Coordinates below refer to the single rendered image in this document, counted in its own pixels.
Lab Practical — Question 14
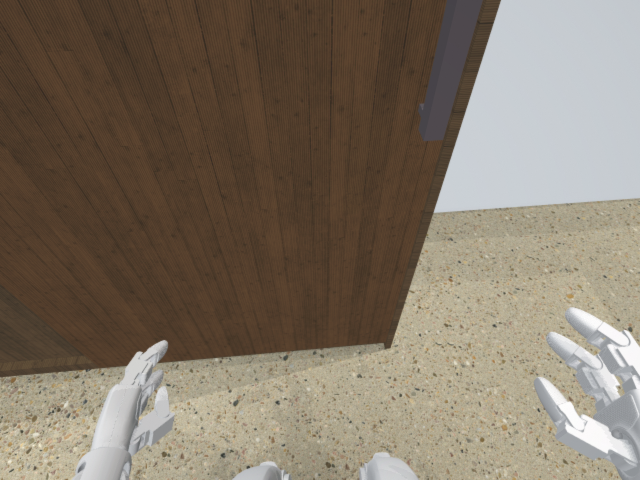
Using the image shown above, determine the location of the right robot thigh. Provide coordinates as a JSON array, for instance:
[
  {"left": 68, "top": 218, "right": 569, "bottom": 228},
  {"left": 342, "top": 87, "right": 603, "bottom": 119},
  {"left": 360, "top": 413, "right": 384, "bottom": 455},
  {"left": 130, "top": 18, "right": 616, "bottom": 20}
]
[{"left": 359, "top": 457, "right": 419, "bottom": 480}]

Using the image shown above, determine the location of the robot right hand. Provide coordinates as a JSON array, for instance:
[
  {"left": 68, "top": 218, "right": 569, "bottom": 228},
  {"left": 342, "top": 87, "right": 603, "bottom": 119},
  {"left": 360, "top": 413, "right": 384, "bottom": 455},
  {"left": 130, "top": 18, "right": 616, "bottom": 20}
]
[{"left": 534, "top": 307, "right": 640, "bottom": 480}]

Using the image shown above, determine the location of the wardrobe door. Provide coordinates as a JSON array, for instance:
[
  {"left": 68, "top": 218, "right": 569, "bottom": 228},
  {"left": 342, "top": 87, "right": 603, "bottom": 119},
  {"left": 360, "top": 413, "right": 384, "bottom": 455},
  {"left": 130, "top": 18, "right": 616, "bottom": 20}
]
[
  {"left": 0, "top": 0, "right": 483, "bottom": 368},
  {"left": 0, "top": 284, "right": 84, "bottom": 363}
]

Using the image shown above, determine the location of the handle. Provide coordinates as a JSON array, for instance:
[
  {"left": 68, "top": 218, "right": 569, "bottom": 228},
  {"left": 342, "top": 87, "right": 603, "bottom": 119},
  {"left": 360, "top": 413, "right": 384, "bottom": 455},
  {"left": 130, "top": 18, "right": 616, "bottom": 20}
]
[{"left": 418, "top": 0, "right": 483, "bottom": 141}]

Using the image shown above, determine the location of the robot left hand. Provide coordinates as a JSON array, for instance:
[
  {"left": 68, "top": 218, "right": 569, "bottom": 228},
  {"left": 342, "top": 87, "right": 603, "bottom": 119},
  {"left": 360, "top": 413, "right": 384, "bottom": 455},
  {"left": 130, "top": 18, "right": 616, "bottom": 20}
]
[{"left": 91, "top": 340, "right": 175, "bottom": 456}]

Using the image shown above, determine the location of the robot left forearm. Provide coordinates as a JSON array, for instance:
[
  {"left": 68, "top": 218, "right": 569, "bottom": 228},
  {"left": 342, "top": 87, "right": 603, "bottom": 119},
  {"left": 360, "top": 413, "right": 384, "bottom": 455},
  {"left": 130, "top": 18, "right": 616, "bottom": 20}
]
[{"left": 72, "top": 447, "right": 132, "bottom": 480}]

